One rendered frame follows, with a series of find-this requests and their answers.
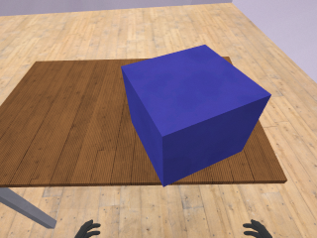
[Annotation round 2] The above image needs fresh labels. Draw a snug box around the robot right hand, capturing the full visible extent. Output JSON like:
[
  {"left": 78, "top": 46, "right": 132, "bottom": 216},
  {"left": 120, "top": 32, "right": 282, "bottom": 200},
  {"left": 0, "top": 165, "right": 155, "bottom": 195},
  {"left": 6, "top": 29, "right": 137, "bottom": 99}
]
[{"left": 243, "top": 219, "right": 272, "bottom": 238}]

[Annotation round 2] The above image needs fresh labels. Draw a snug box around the robot left hand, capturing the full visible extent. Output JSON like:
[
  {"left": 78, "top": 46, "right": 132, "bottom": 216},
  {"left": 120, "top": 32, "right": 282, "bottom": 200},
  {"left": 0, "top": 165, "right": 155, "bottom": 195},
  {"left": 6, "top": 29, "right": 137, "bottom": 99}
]
[{"left": 74, "top": 219, "right": 101, "bottom": 238}]

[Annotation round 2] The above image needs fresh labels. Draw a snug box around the table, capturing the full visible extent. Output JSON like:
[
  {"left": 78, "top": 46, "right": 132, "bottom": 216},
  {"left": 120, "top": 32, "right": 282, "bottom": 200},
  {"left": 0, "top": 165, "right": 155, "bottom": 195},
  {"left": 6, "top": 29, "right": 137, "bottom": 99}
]
[{"left": 0, "top": 57, "right": 287, "bottom": 229}]

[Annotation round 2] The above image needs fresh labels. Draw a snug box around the carton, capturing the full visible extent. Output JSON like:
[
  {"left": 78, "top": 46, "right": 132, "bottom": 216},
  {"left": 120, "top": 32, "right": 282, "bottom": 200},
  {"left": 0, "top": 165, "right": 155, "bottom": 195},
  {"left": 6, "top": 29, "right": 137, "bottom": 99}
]
[{"left": 121, "top": 45, "right": 271, "bottom": 187}]

